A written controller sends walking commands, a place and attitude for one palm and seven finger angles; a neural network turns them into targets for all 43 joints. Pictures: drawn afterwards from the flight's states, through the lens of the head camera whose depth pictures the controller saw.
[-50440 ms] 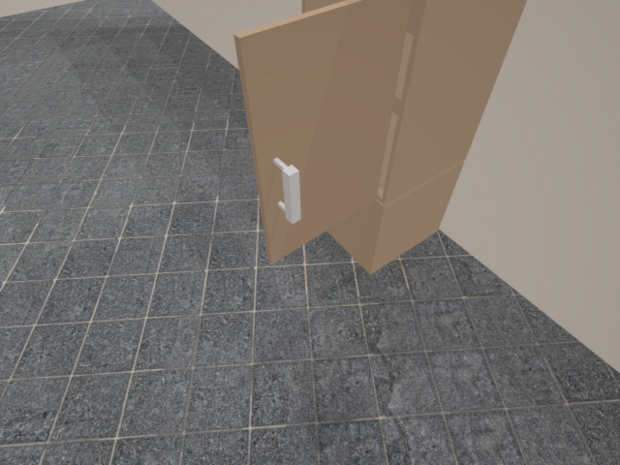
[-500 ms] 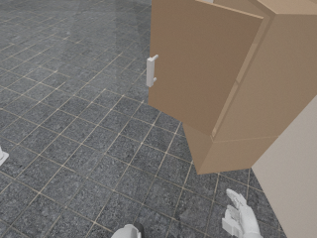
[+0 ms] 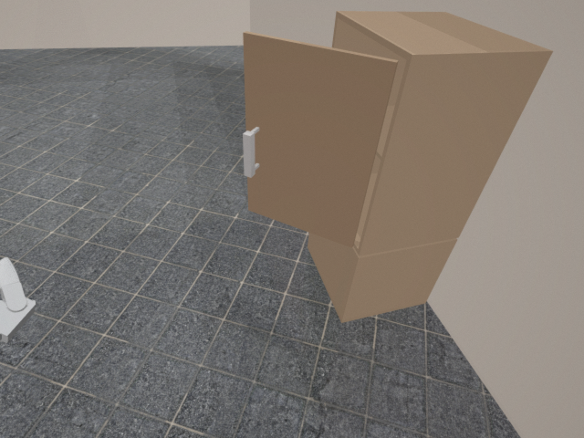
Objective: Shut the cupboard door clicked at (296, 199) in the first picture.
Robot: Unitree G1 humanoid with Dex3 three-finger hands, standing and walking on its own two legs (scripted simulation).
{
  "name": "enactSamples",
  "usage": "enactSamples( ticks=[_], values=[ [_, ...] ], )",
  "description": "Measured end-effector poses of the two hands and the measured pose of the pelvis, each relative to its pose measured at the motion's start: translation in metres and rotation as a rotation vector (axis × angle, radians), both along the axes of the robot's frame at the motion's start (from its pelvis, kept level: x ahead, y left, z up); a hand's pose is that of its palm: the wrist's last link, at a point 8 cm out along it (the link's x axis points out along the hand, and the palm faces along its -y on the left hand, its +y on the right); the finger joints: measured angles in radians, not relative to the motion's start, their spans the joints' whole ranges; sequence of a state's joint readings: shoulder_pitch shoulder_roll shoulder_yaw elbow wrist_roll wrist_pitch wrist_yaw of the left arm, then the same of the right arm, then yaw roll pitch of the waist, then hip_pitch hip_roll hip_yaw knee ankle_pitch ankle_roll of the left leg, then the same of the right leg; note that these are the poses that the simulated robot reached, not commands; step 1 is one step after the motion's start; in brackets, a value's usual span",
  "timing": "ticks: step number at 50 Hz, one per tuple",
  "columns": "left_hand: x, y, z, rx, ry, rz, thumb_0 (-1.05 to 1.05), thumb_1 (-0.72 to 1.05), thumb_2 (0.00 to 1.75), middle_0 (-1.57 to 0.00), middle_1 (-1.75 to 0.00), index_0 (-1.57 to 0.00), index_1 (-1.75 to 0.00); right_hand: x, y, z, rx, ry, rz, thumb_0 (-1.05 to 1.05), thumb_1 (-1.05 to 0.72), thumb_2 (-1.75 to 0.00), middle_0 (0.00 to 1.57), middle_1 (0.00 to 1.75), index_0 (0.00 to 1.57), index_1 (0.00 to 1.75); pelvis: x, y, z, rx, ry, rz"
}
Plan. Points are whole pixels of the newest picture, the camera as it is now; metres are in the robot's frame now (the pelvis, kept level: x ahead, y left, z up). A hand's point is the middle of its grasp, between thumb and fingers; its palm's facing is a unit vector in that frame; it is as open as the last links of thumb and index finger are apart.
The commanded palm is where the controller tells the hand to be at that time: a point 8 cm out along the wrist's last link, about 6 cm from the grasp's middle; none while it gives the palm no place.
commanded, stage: stop stepping back and stand still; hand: left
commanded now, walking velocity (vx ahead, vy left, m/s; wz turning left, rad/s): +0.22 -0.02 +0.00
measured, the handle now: (252, 151) +0.94 +0.19 -0.08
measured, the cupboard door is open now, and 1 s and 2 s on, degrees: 48 48 48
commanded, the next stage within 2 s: let the arm hang, fingers relaxed in 0.38 s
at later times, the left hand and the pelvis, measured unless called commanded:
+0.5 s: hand (27, 336) +0.17 +0.29 +0.14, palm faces +0.47 -0.76 -0.45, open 7.4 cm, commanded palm none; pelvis -0.03 +0.02 -0.01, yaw +1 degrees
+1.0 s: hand out of the picture -0.06 +0.24 -0.17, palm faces +0.06 -0.97 -0.22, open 7.2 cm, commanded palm none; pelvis -0.03 +0.05 +0.00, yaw +2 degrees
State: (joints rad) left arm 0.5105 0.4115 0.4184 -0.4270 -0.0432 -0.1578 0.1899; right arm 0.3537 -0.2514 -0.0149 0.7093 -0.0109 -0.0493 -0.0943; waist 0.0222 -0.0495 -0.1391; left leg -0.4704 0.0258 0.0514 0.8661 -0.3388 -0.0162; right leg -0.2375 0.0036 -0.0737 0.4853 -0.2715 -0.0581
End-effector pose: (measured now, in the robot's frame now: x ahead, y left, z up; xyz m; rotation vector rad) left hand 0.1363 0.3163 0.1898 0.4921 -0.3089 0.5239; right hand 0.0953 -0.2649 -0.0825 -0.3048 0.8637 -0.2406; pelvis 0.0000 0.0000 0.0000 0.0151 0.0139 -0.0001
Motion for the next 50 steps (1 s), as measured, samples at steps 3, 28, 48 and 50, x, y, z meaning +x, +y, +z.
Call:
enactSamples(
  ticks=[3,28,48,50],
  values=[
    [0.003,0.008,-0.013,-0.063,-0.010,0.025,0.01,0.88,0.90,-0.21,-0.30,-0.21,-0.30,-0.016,0.004,-0.006,-0.012,0.006,-0.009,0.01,-0.91,-0.90,0.20,0.30,0.21,0.30,-0.009,0.009,-0.004,-0.011,0.001,0.021],
    [0.005,0.016,-0.103,-0.120,0.407,-0.055,0.00,0.89,0.90,-0.20,-0.30,-0.20,-0.30,0.015,0.044,-0.032,0.105,0.006,0.143,0.01,-0.90,-0.90,0.20,0.30,0.21,0.30,-0.028,0.030,-0.018,-0.034,-0.014,0.052],
    [-0.193,-0.029,-0.333,-0.698,1.614,0.134,-0.01,0.96,0.90,-0.20,-0.30,-0.20,-0.30,-0.095,0.079,-0.050,0.148,0.460,0.003,0.00,-0.91,-0.90,0.20,0.30,0.21,0.30,-0.032,0.044,0.003,-0.031,-0.040,0.038],
    [-0.203,-0.024,-0.330,-0.693,1.644,0.155,-0.01,0.94,0.90,-0.20,-0.30,-0.20,-0.30,-0.107,0.083,-0.053,0.163,0.486,-0.017,0.00,-0.91,-0.90,0.20,0.30,0.21,0.30,-0.032,0.047,0.004,-0.030,-0.043,0.034]
  ],
)
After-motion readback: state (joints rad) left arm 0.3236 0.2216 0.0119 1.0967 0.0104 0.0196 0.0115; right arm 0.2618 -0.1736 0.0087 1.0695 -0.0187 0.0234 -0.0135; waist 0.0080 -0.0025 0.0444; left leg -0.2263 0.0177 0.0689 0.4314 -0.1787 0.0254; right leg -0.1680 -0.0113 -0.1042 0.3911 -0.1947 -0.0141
